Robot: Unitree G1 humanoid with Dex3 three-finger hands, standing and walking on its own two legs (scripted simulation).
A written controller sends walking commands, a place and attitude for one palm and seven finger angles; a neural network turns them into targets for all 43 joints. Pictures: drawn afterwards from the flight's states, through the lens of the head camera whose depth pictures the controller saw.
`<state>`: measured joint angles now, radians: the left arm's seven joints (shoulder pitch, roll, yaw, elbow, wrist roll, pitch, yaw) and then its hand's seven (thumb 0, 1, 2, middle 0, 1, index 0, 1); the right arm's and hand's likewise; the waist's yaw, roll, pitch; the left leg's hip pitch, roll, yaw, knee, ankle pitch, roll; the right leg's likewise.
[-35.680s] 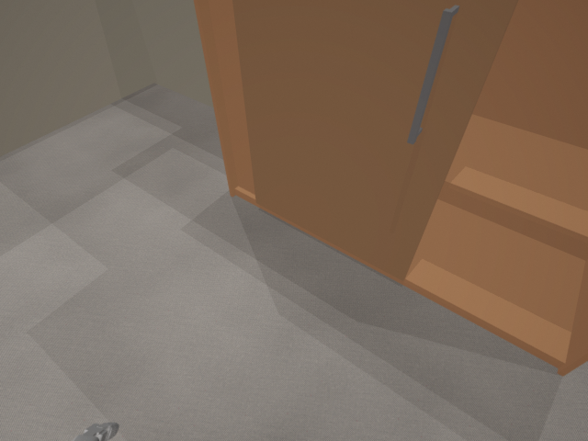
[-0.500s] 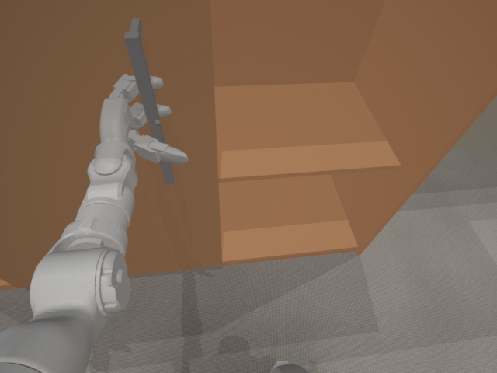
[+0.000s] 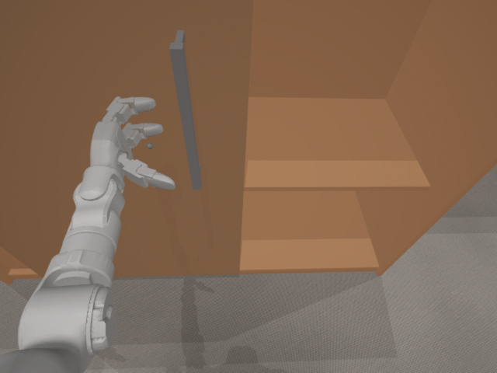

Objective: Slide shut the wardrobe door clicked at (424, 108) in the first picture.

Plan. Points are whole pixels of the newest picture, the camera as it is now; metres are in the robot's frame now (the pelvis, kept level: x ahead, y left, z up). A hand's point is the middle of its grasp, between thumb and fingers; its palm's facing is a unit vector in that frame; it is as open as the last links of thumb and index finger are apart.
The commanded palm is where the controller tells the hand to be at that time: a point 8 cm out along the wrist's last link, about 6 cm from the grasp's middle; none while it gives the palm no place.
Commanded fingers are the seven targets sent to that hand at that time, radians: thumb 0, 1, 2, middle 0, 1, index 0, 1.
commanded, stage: slip the hand off the handle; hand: left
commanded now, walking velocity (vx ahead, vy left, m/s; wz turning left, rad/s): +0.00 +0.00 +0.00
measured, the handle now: (190, 124) +0.52 +0.10 +0.10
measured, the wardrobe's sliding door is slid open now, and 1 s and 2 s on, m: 0.59 0.59 0.59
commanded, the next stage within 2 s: draw the hand back to the body in 0.44 s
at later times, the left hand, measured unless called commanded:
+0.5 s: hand (139, 195) +0.34 +0.16 +0.12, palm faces +0.03 -1.00 +0.00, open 14.7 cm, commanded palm +0.33 +0.20 +0.13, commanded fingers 0.00 -0.55 0.20 -0.25 -1.15 -0.25 -1.15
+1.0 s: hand (98, 232) +0.27 +0.18 +0.15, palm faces +0.06 -1.00 -0.05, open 14.7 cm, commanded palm +0.24 +0.23 +0.15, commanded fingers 0.00 -0.44 0.25 -0.25 -1.09 -0.25 -1.09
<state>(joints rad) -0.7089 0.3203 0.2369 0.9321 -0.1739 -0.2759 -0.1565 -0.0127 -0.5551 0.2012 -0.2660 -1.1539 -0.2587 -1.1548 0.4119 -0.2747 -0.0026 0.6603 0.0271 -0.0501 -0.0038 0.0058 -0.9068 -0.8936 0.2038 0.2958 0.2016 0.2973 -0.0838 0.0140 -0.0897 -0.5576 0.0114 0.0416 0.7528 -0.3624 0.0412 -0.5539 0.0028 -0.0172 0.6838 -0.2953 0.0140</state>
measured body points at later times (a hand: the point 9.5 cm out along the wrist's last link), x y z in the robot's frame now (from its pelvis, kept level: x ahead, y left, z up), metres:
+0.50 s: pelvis +0.01 -0.02 +0.01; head +0.01 -0.02 +0.46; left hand +0.34 +0.21 +0.13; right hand +0.20 -0.24 -0.07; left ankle +0.01 +0.09 -0.71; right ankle +0.02 -0.13 -0.71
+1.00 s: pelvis +0.01 -0.03 +0.02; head -0.02 -0.05 +0.46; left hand +0.26 +0.24 +0.15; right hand +0.19 -0.26 -0.05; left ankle +0.01 +0.09 -0.71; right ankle +0.02 -0.13 -0.71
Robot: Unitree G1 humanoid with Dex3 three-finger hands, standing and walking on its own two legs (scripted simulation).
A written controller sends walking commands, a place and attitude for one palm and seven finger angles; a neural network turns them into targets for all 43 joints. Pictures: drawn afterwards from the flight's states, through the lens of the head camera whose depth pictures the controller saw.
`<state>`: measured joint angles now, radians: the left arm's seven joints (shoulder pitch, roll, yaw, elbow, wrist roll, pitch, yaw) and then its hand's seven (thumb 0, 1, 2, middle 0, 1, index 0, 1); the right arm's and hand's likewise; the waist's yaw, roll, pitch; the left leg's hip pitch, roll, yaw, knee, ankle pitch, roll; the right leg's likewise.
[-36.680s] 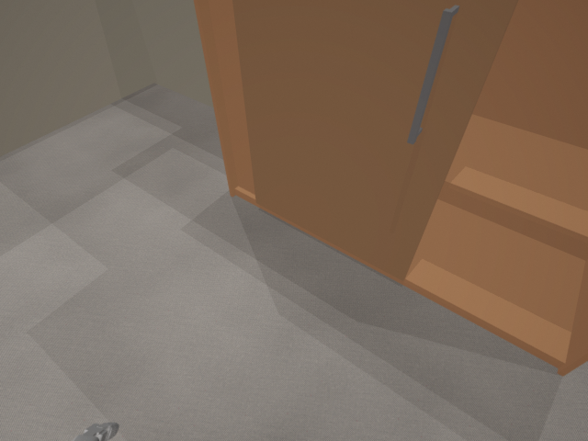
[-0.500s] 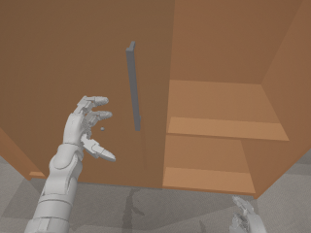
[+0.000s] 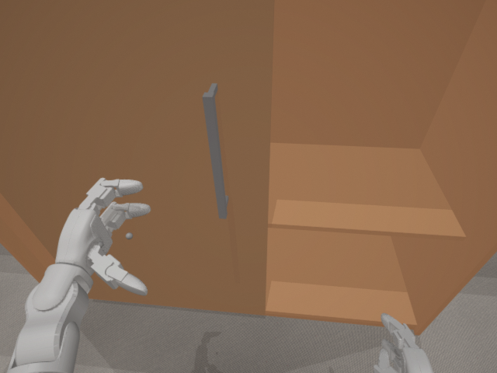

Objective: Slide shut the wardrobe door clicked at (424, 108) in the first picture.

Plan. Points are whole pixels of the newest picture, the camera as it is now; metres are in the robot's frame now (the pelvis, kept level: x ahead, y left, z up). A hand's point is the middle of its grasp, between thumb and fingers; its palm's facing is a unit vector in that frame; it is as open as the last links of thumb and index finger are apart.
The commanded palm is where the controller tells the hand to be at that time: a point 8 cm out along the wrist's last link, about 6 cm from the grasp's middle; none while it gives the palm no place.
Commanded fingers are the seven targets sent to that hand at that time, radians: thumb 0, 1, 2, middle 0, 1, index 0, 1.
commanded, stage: draw the hand back to the body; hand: left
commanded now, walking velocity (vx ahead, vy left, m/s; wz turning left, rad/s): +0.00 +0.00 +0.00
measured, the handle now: (218, 159) +0.51 +0.11 +0.09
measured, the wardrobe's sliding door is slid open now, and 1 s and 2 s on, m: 0.59 0.59 0.59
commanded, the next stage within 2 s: step back with the hand held close in 1.14 s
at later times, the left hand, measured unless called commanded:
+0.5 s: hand (62, 255) +0.22 +0.26 +0.16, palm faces +0.38 -0.87 -0.32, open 11.4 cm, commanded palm +0.17 +0.30 +0.17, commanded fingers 0.00 0.47 0.69 -0.22 -0.56 -0.22 -0.56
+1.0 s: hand (9, 274) +0.18 +0.30 +0.17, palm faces +0.48 -0.80 -0.34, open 7.6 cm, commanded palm +0.14 +0.33 +0.19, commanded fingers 0.00 0.90 0.90 -0.20 -0.30 -0.20 -0.30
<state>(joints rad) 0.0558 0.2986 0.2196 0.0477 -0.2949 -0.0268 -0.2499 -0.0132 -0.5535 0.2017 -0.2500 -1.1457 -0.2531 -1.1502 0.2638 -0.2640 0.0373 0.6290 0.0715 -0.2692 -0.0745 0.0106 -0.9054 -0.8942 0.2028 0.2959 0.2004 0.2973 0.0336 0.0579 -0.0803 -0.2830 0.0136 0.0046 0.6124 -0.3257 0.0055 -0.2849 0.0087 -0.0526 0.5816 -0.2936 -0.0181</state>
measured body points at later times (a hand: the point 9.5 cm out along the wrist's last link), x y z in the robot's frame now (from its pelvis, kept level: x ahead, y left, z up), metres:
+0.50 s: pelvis +0.01 +0.02 +0.01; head -0.03 +0.00 +0.46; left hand +0.19 +0.31 +0.17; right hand +0.19 -0.20 -0.07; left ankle +0.00 +0.12 -0.73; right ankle +0.01 -0.11 -0.73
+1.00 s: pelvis +0.00 +0.03 +0.01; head -0.04 +0.02 +0.46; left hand +0.15 +0.34 +0.19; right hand +0.19 -0.19 -0.06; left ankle +0.00 +0.12 -0.73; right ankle +0.01 -0.11 -0.73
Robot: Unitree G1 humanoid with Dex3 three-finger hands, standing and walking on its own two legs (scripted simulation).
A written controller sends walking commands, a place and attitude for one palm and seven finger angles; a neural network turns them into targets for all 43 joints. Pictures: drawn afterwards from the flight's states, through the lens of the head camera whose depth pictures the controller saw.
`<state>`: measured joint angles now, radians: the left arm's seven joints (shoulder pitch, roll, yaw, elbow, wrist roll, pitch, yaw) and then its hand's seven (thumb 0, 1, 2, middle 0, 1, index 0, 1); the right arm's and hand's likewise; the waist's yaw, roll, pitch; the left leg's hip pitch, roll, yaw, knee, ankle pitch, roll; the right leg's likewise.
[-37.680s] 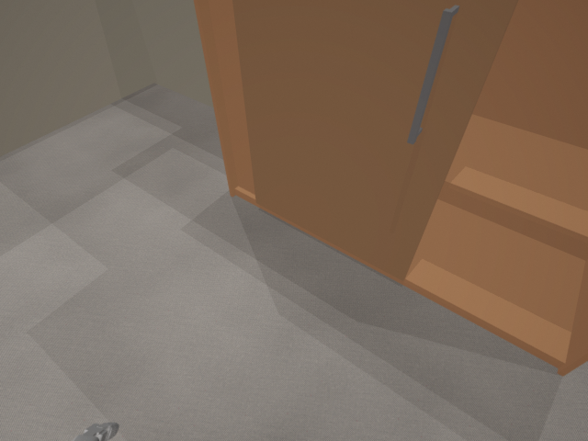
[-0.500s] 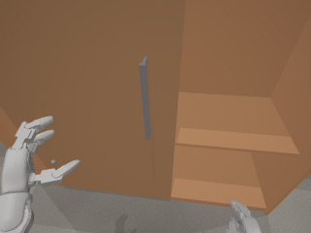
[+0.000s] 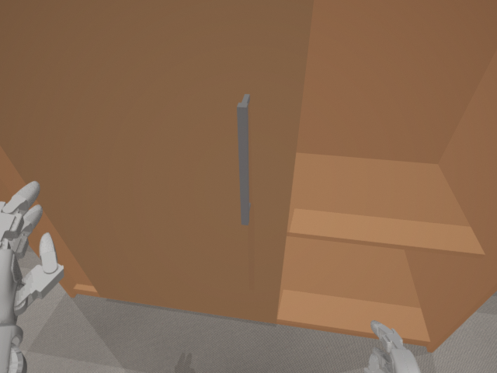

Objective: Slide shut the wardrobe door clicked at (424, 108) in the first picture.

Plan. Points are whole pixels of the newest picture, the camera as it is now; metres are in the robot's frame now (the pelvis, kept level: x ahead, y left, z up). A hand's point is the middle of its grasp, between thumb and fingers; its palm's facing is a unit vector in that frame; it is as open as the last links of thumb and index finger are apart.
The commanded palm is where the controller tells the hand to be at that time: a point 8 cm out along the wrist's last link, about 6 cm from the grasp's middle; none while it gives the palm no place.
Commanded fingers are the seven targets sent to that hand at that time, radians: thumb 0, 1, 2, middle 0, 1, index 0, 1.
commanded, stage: draw the hand back to the body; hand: left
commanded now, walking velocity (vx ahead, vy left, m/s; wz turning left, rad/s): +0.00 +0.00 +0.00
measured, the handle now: (245, 167) +0.51 +0.08 +0.08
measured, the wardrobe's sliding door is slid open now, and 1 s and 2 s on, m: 0.59 0.59 0.59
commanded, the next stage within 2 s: step back with the hand held close in 0.14 s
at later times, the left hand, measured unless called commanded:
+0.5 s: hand (70, 260) +0.19 +0.25 +0.17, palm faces +0.42 -0.80 -0.42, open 7.4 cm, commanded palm +0.14 +0.29 +0.17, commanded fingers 0.00 0.90 0.90 -0.20 -0.30 -0.20 -0.30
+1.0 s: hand (24, 296) +0.14 +0.28 +0.16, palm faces +0.47 -0.80 -0.38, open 7.4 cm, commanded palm +0.09 +0.31 +0.17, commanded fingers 0.00 0.90 0.90 -0.20 -0.30 -0.20 -0.30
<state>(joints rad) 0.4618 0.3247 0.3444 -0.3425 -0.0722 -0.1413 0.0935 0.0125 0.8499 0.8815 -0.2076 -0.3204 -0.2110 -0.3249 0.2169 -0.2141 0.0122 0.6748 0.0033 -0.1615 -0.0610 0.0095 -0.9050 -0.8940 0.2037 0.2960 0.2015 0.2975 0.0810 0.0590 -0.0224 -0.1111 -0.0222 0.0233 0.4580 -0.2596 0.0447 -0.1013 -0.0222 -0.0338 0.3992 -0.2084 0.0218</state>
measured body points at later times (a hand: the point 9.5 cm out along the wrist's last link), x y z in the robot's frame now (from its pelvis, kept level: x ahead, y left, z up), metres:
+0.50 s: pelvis -0.01 +0.00 +0.00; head -0.03 -0.02 +0.45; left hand +0.16 +0.29 +0.19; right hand +0.15 -0.25 -0.08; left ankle +0.00 +0.09 -0.74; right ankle +0.01 -0.14 -0.74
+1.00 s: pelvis -0.06 +0.02 -0.02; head -0.07 +0.04 +0.43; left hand +0.11 +0.32 +0.18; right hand +0.10 -0.22 -0.08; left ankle +0.00 +0.09 -0.74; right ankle +0.01 -0.14 -0.74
